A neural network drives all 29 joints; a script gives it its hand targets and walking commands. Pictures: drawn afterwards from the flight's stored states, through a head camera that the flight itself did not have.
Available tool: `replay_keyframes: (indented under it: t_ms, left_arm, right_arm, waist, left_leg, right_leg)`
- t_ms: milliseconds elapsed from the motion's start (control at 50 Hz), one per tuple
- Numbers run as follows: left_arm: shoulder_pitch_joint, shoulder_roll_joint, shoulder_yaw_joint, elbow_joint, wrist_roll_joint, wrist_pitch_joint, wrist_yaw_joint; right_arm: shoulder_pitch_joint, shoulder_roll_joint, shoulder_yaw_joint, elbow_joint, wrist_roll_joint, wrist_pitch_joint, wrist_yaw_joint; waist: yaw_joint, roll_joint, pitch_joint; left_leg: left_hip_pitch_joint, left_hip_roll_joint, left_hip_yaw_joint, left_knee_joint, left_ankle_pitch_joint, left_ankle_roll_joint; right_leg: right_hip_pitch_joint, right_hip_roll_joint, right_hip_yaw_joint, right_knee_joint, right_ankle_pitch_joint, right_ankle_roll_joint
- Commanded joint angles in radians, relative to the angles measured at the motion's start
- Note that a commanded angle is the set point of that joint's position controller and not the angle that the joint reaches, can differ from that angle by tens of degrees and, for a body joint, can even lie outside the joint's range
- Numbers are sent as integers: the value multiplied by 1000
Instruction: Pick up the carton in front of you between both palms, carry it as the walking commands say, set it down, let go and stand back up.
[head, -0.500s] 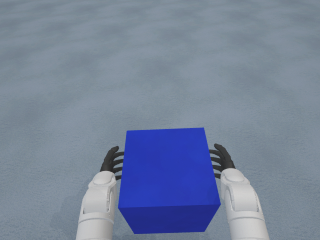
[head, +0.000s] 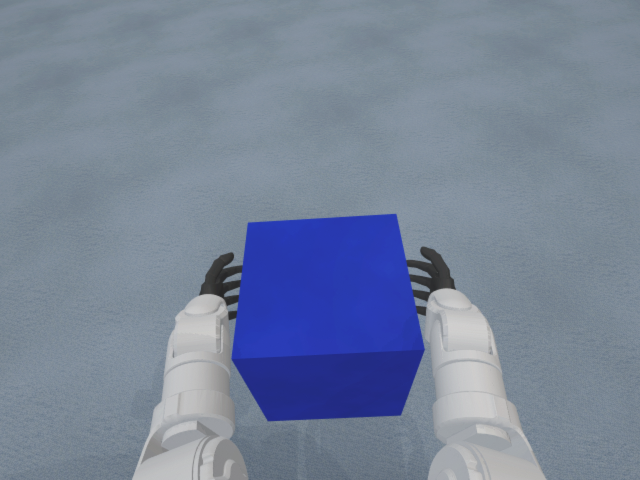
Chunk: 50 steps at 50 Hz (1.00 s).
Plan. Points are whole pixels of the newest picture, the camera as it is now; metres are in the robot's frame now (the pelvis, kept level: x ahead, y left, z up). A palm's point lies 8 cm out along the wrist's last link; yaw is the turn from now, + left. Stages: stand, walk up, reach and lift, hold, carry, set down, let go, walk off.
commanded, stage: set down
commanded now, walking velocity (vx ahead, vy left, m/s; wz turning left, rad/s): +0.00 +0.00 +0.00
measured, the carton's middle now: (328, 323) +0.35 +0.01 -0.05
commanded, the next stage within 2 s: none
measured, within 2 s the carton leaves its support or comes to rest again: neither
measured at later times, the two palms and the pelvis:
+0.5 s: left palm (254, 329) +0.41 +0.15 -0.17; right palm (418, 335) +0.40 -0.15 -0.18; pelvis -0.02 +0.03 -0.11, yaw +0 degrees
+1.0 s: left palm (280, 343) +0.46 +0.13 -0.32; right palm (417, 349) +0.44 -0.17 -0.33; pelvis -0.04 +0.02 -0.22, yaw +4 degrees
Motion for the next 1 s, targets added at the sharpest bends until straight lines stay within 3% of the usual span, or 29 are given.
replay_keyframes:
  t_ms: [0, 60, 140, 240, 340, 400, 500, 600, 800, 980]
  left_arm:
    - [-548, -680, -268, 137, -92, -70, -177]
    - [-528, -616, -212, 168, -58, -129, -146]
    - [-547, -650, -262, 139, -95, -244, -139]
    - [-640, -788, -462, 82, -211, -360, -154]
    - [-762, -887, -698, -66, -338, -360, -144]
    - [-771, -935, -744, -69, -368, -317, -139]
    - [-772, -959, -670, 23, -340, -240, -145]
    - [-815, -916, -590, 74, -313, -240, -126]
    - [-987, -834, -603, 72, -351, -293, -58]
    - [-1149, -783, -605, 82, -402, -275, -46]
  right_arm:
    - [-515, 701, 280, 125, 115, -69, 172]
    - [-499, 604, 219, 137, 66, -134, 155]
    - [-529, 634, 286, 128, 82, -257, 152]
    - [-651, 768, 493, 89, 169, -388, 181]
    - [-764, 803, 694, -44, 255, -399, 208]
    - [-761, 802, 700, -35, 263, -363, 237]
    - [-746, 775, 603, 70, 232, -292, 299]
    - [-781, 732, 508, 144, 201, -288, 325]
    - [-920, 675, 502, 163, 248, -321, 284]
    - [-1082, 642, 534, 144, 295, -295, 236]
  waist:
    - [-13, -49, -195]
    - [-13, -50, -237]
    - [-6, -62, -396]
    - [7, -59, -750]
    - [-24, -64, -1218]
    - [-52, -52, -1255]
    - [-74, -18, -1092]
    - [-82, -11, -1038]
    - [-96, -17, -1218]
    - [-112, -52, -1321]
  left_leg:
    - [-383, -111, 106, -60, -85, 39]
    - [-492, -126, 115, 3, -47, 24]
    - [-634, -154, 137, 96, 33, 2]
    - [-838, -181, 162, 231, 93, -30]
    - [-904, -187, 181, 378, 230, -56]
    - [-924, -191, 182, 436, 229, -71]
    - [-969, -190, 180, 480, 133, -77]
    - [-1072, -195, 180, 548, 129, -78]
    - [-1259, -220, 221, 747, 125, -91]
    - [-1436, -241, 265, 907, 29, -87]
  right_leg:
    - [235, 20, 56, -35, -202, 43]
    - [137, 35, 32, 49, -100, 44]
    - [79, 53, 17, 177, 91, 46]
    - [96, 54, 14, 374, 301, 46]
    - [61, 64, -20, 548, 477, 50]
    - [-112, 78, -51, 593, 397, 47]
    - [-458, 88, -99, 620, 167, 35]
    - [-649, 83, -108, 684, 137, 28]
    - [-761, 82, -107, 868, 189, 51]
    - [-761, 80, -116, 1006, 173, 73]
